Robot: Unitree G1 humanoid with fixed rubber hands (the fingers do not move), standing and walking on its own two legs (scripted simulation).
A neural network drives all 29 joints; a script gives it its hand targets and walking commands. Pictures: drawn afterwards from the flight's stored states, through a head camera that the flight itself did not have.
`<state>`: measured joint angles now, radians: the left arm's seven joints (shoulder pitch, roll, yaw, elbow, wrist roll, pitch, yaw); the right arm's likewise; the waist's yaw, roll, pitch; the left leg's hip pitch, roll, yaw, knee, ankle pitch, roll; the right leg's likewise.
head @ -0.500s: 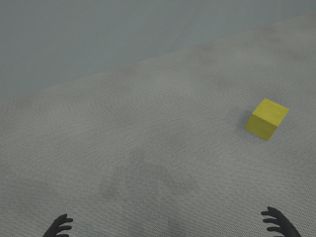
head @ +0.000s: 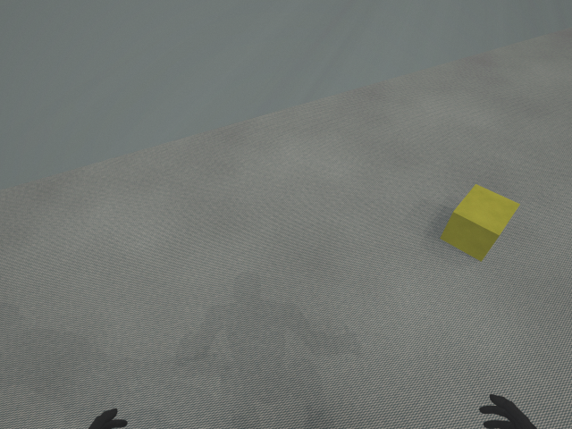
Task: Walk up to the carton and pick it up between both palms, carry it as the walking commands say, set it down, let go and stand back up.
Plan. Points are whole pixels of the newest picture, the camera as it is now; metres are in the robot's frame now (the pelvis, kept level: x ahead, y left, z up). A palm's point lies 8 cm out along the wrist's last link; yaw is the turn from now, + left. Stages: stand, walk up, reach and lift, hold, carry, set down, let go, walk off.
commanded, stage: stand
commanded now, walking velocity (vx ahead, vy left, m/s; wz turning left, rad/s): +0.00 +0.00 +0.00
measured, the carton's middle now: (478, 221) +1.02 -0.82 -0.69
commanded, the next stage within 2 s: walk up in 0.10 s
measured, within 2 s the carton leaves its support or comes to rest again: neither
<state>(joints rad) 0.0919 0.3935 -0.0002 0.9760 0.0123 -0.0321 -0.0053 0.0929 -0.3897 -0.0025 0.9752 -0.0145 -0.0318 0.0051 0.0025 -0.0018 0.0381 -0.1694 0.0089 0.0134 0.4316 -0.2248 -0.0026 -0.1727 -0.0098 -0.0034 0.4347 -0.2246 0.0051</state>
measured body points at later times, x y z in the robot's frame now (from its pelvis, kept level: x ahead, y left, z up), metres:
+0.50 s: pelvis +0.02 -0.03 +0.00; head +0.03 -0.04 +0.45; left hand +0.20 +0.28 -0.09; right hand +0.06 -0.42 -0.07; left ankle +0.01 +0.12 -0.74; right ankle +0.07 -0.20 -0.71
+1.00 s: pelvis +0.17 -0.13 -0.02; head +0.19 -0.12 +0.43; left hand +0.42 +0.11 -0.11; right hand +0.09 -0.49 -0.08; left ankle +0.26 -0.06 -0.74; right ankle +0.10 -0.24 -0.70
